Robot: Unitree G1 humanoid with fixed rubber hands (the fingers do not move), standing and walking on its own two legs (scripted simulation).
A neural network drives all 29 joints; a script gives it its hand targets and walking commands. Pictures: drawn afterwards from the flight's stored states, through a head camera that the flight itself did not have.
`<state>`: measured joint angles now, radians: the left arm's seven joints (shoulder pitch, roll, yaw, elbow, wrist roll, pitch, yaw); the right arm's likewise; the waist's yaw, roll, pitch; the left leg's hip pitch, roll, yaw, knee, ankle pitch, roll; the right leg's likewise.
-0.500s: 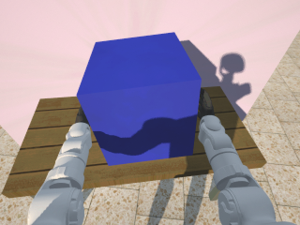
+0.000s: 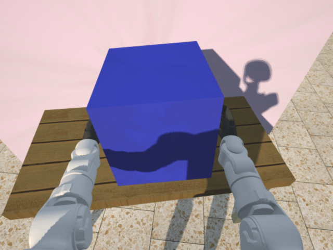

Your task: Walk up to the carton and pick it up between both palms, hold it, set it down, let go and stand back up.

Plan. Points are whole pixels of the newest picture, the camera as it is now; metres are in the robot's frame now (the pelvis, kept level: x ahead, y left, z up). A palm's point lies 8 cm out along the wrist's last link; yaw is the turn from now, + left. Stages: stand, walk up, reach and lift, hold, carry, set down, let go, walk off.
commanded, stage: set down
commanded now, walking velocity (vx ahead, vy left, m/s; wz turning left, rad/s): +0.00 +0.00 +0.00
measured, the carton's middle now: (158, 111) +0.47 +0.00 +0.08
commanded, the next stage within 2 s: none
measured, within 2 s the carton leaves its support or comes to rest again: rests again in 1.78 s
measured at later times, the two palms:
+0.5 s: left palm (99, 134) +0.43 +0.18 +0.03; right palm (221, 133) +0.40 -0.17 +0.05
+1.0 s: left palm (99, 140) +0.46 +0.19 -0.03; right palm (210, 143) +0.41 -0.16 -0.01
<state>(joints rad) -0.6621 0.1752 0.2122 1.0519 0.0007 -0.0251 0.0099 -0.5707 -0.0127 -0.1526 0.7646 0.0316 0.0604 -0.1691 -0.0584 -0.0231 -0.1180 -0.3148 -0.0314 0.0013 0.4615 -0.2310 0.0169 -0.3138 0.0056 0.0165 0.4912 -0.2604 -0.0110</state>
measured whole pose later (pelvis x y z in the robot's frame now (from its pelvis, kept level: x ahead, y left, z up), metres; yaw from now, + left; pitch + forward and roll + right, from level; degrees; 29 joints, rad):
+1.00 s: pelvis +0.05 +0.01 +0.00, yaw +0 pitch +19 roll +0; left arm -0.75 0.21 0.22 1.28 0.00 -0.34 0.00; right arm -0.56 0.06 -0.25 0.91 -0.09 -0.26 -0.19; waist -0.08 -0.03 -0.11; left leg -0.52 -0.03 0.00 0.47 -0.27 0.02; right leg -0.52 0.01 0.02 0.49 -0.27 -0.01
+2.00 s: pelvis +0.02 +0.02 -0.02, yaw -1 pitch +33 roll -2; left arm -0.92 0.27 0.16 1.49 -0.02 -0.50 -0.01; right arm -0.72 0.02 -0.35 1.22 -0.09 -0.51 -0.16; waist -0.09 -0.01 -0.23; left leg -0.91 -0.01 0.00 0.58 -0.24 0.02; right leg -0.85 0.02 0.00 0.49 -0.21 0.01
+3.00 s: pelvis -0.05 +0.03 -0.03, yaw -2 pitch +29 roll -4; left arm -0.73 0.38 -0.01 1.28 -0.21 -0.41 -0.07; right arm -0.61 -0.08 -0.23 1.18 0.04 -0.44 -0.14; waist -0.09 0.01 -0.27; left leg -0.97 -0.01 0.00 0.62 -0.16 0.02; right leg -0.89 0.02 0.00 0.49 -0.12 0.02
